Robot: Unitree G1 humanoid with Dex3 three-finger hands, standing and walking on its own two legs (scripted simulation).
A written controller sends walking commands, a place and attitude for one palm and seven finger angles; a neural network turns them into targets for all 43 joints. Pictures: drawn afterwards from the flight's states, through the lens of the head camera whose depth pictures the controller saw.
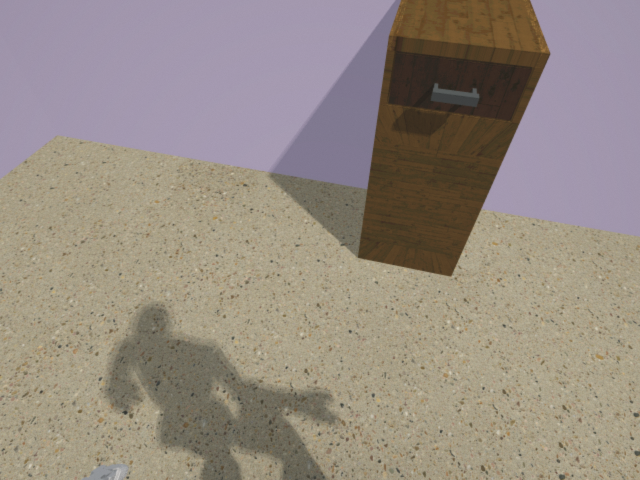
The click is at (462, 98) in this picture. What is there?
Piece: drawer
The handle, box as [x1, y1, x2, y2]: [431, 83, 478, 106]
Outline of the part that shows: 434,84 431,100 476,106 478,94 476,93 475,88 473,88 472,92 469,93 439,89 437,87 437,83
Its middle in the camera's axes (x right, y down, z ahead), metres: +0.35 -0.38 +1.00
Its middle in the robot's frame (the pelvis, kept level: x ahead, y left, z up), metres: +1.02 -0.30 +0.00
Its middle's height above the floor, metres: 0.77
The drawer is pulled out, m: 0.00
